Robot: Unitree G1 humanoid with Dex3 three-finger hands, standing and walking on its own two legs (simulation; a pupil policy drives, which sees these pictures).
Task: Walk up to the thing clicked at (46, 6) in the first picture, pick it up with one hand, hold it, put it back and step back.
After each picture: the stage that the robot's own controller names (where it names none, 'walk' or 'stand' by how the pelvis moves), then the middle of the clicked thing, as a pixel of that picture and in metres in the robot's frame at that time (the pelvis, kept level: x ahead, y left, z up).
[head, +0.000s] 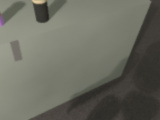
stand; (41, 9) +0.73 +0.20 +0.07
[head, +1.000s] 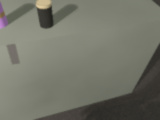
rise first; (45, 14) +0.66 +0.22 +0.08
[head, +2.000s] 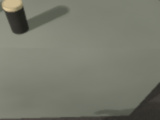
stand; (16, 16) +0.55 +0.28 +0.10
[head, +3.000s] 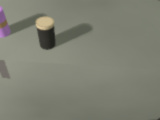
stand; (46, 33) +0.54 +0.17 +0.07
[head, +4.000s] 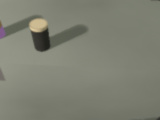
stand; (40, 35) +0.53 +0.18 +0.07
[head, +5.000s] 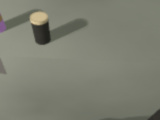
stand; (41, 29) +0.55 +0.19 +0.07
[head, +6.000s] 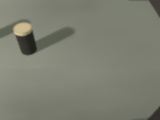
stand; (26, 39) +0.52 +0.24 +0.06
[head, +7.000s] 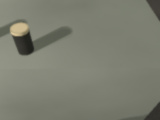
stand; (23, 39) +0.52 +0.25 +0.06
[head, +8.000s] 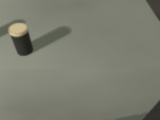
rise first; (21, 40) +0.51 +0.25 +0.06
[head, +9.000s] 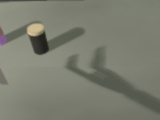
rise first; (38, 39) +0.53 +0.23 +0.07
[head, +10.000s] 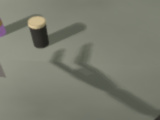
go down; (39, 33) +0.54 +0.22 +0.07
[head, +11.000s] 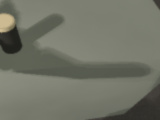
go down; (7, 35) +0.48 +0.22 +0.08
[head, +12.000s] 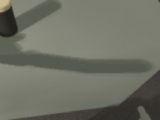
close in; (3, 17) +0.52 +0.22 +0.10
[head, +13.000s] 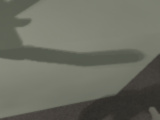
close; out of the picture +0.52 +0.24 +0.12
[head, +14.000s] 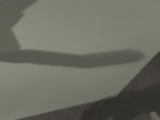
lift; out of the picture +0.51 +0.26 +0.13
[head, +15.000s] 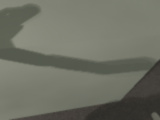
lift; out of the picture +0.47 +0.29 +0.12
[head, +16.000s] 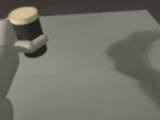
lift; (30, 33) +0.34 +0.15 +0.28
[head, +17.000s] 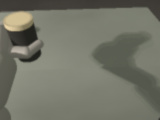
hold; (24, 38) +0.34 +0.17 +0.25
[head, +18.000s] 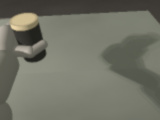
hold; (30, 38) +0.34 +0.15 +0.26
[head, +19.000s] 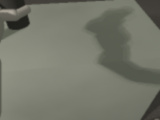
crouch; (13, 6) +0.46 +0.19 +0.27
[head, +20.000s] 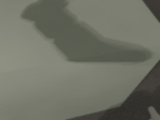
lower; out of the picture +0.52 +0.24 +0.19
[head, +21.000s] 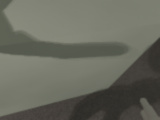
lower; out of the picture +0.54 +0.26 +0.13
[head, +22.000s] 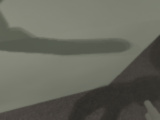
lower; out of the picture +0.55 +0.27 +0.14
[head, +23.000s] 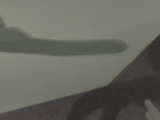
lower; out of the picture +0.55 +0.27 +0.14
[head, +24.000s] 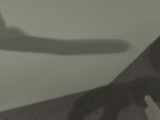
loosen; out of the picture +0.55 +0.27 +0.14
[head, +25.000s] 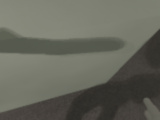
withdraw; out of the picture +0.55 +0.27 +0.14
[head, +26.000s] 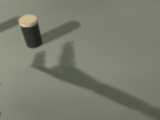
sink last; (31, 32) +0.53 +0.24 +0.10
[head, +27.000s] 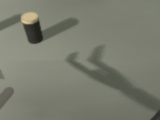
stand; (32, 28) +0.56 +0.25 +0.08
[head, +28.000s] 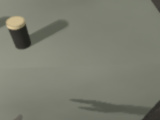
stand; (19, 33) +0.53 +0.26 +0.07
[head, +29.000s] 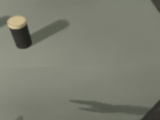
stand; (20, 33) +0.53 +0.26 +0.07
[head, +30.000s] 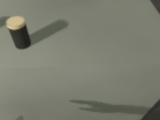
stand; (19, 33) +0.53 +0.27 +0.07
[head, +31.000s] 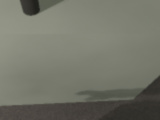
walk; out of the picture +0.62 +0.21 +0.10
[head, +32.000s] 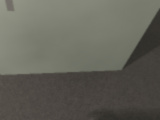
walk; out of the picture +0.92 +0.26 +0.08
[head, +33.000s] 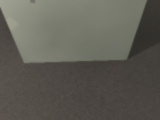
walk; out of the picture +1.23 +0.29 +0.08
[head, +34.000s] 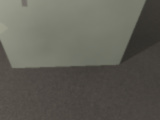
stand; out of the picture +1.15 +0.25 +0.07
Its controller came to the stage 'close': yes
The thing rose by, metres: 0.21
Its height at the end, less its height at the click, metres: +0.00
